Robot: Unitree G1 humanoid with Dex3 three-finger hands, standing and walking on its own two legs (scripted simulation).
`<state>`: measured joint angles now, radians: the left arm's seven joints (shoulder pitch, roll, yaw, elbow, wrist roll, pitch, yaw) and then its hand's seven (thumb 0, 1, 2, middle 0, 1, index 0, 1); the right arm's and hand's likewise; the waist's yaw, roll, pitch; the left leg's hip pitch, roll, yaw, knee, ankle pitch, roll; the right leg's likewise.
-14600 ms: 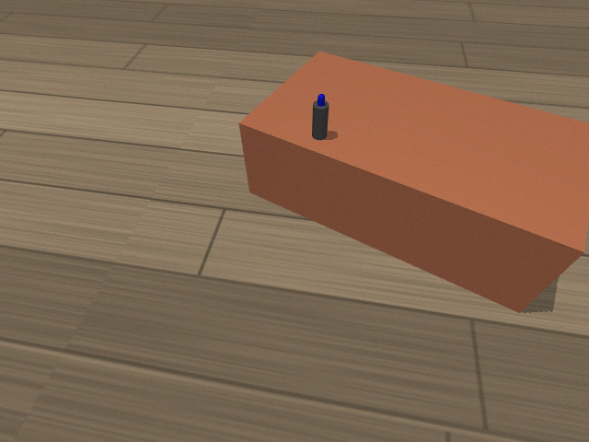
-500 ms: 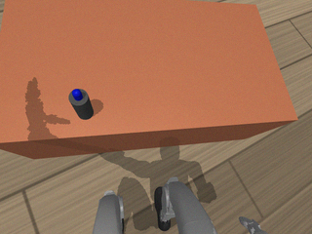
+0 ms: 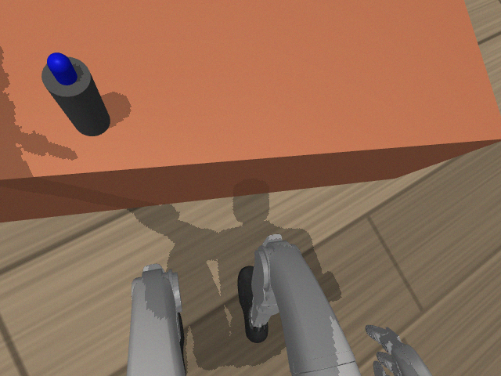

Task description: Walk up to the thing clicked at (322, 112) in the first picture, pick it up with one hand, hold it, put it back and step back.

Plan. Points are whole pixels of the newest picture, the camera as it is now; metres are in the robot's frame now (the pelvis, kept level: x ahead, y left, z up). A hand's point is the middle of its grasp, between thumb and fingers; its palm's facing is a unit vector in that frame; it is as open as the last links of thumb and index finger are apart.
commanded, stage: approach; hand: left
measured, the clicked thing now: (77, 95) +0.52 +0.19 -0.07
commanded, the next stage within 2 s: close in in 0.04 s
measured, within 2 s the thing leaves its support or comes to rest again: neither
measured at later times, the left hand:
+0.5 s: hand (72, 95) +0.53 +0.19 -0.08, palm faces +0.10 -1.00 +0.00, open 17.3 cm
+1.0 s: hand (86, 102) +0.52 +0.18 -0.08, palm faces +0.09 -1.00 +0.00, open 17.7 cm
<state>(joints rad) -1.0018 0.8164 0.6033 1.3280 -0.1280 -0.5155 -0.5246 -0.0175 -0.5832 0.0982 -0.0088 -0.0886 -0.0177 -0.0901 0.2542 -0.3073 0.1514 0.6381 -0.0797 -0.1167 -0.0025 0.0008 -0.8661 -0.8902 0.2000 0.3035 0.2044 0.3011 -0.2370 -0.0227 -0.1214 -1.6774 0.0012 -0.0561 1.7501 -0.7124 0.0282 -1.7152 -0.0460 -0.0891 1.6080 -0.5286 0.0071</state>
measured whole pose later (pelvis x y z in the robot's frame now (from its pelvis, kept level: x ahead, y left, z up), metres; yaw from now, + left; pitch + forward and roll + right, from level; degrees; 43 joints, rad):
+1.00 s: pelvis -0.03 -0.01 -0.08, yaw +2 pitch +38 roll -4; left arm -1.02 0.47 0.37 1.16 -0.02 -0.51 -0.10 -0.02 -0.61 0.04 -0.06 -0.05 -0.07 -0.05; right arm 0.25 -0.28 0.06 0.65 -0.06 -0.01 0.05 0.00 -0.92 -0.90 0.20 0.30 0.20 0.30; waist -0.21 0.02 -0.16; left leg -1.92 -0.02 -0.03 1.98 -0.72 0.03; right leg -1.98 -0.08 -0.06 1.86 -0.54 0.00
